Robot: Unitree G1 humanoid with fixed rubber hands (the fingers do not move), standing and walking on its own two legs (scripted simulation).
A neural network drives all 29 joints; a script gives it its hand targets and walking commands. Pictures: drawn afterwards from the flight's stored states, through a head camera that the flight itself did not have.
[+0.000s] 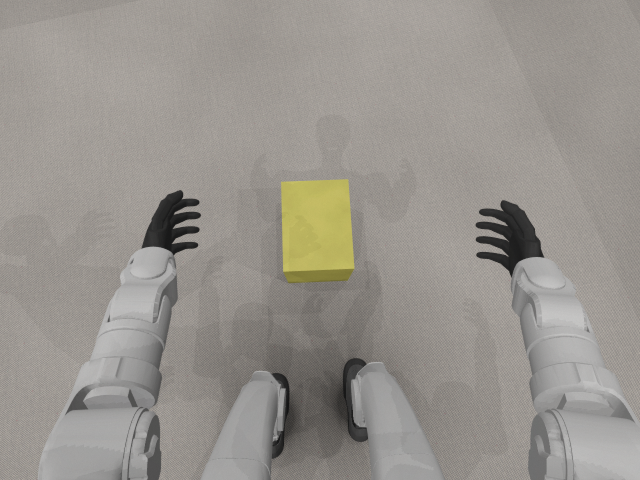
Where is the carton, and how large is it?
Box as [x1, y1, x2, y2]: [281, 179, 353, 282]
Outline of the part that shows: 347,179 281,182 283,271 288,282 347,280 353,269 353,254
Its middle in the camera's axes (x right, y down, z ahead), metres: +0.00 -0.02 +1.05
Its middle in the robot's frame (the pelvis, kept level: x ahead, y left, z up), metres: +0.54 +0.00 -0.61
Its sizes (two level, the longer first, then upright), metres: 0.231 0.171 0.196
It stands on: the floor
